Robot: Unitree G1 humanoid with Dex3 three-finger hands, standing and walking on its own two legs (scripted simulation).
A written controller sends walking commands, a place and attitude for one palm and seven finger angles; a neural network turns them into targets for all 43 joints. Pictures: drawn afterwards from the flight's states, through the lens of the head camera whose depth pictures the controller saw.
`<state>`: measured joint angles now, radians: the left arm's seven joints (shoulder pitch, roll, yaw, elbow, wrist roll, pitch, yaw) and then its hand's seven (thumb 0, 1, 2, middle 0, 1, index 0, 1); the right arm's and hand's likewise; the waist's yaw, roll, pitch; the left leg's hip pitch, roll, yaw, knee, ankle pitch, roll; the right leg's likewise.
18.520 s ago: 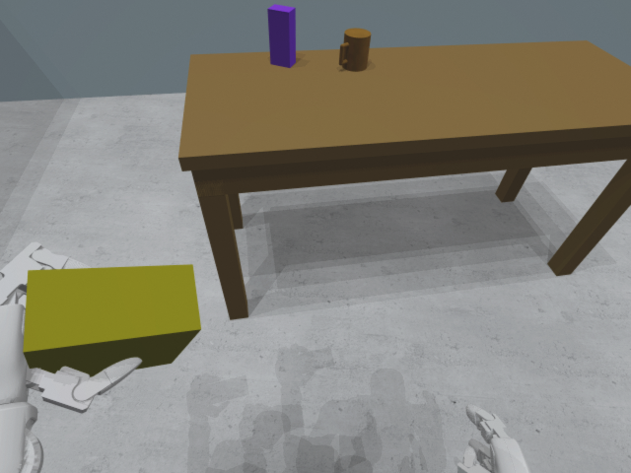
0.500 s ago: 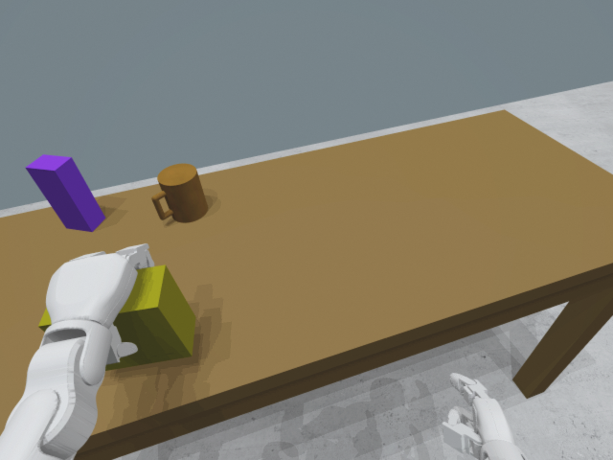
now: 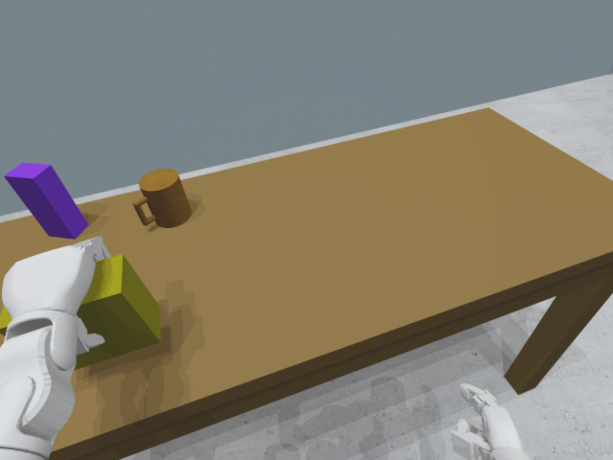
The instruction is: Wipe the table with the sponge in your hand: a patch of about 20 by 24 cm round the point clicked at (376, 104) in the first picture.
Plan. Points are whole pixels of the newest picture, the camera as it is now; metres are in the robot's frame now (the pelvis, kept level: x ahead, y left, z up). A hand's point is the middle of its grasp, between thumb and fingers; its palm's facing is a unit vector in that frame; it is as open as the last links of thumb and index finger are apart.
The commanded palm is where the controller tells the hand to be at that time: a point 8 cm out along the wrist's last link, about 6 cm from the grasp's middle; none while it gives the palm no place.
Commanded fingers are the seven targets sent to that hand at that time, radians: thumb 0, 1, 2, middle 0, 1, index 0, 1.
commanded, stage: lower the sponge onto the table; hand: left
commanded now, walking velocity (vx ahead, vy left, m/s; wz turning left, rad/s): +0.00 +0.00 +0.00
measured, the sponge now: (98, 324) +0.24 +0.34 +0.05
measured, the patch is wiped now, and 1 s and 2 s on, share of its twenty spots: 0.10 0.20 0.35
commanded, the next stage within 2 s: wipe forward along the first lane in 0.92 s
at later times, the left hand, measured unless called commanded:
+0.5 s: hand (68, 324) +0.22 +0.35 +0.09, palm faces +0.05 -0.05 -1.00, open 10.5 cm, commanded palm +0.20 +0.33 +0.14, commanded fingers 0.00 0.10 1.30 -1.20 -1.60 -1.20 -1.60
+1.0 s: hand (100, 328) +0.23 +0.33 +0.06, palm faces +0.01 -0.07 -1.00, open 10.5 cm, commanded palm +0.20 +0.33 +0.12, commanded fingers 0.00 0.10 1.30 -1.20 -1.60 -1.20 -1.60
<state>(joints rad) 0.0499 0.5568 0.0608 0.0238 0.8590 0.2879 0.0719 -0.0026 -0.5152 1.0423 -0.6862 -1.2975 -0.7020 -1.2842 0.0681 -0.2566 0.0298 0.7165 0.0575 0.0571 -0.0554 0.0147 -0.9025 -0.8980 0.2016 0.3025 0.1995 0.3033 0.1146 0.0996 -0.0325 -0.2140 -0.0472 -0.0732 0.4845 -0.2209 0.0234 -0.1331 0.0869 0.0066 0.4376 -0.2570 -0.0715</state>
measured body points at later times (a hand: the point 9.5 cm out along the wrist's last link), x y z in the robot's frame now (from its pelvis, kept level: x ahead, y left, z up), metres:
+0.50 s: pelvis -0.01 +0.01 +0.00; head -0.03 -0.03 +0.45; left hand +0.21 +0.35 +0.14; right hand +0.22 -0.20 -0.09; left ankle +0.03 +0.11 -0.74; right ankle -0.01 -0.08 -0.74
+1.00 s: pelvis +0.00 +0.01 +0.00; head -0.03 -0.02 +0.45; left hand +0.23 +0.33 +0.12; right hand +0.21 -0.20 -0.10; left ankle +0.03 +0.11 -0.74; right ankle -0.01 -0.08 -0.74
